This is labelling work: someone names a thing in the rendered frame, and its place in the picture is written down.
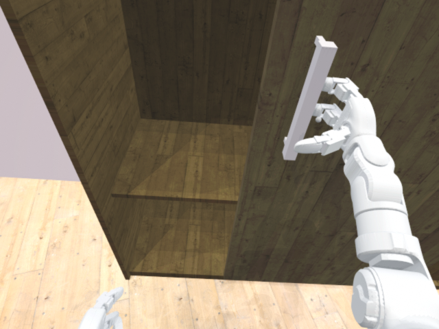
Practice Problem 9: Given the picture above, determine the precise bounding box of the robot right forearm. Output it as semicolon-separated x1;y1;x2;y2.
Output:
342;135;439;300

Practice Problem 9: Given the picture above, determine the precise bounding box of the handle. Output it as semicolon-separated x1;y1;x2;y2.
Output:
283;36;337;160

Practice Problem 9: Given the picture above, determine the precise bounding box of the right robot hand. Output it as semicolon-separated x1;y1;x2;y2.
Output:
294;77;376;156

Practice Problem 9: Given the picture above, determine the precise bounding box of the right robot upper arm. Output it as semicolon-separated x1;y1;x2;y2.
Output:
351;267;439;329

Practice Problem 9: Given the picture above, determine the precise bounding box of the left robot hand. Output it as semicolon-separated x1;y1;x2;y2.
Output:
78;287;123;329

